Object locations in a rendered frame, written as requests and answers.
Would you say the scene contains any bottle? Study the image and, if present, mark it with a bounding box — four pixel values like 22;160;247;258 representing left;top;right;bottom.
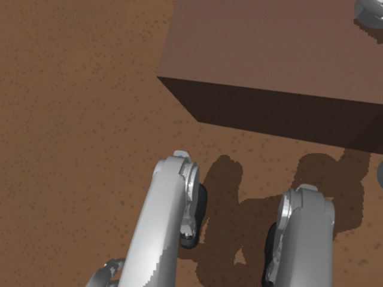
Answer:
354;0;383;29

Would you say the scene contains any right robot hand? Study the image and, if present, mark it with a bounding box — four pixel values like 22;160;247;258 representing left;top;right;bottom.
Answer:
359;0;383;21

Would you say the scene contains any left robot hand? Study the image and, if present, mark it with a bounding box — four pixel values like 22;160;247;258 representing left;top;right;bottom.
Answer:
85;258;126;287

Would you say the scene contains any left robot foot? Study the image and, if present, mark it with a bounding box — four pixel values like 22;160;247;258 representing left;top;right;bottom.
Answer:
179;184;208;249

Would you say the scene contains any right robot foot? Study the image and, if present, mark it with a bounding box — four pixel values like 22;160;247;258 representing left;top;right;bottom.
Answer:
262;222;276;287

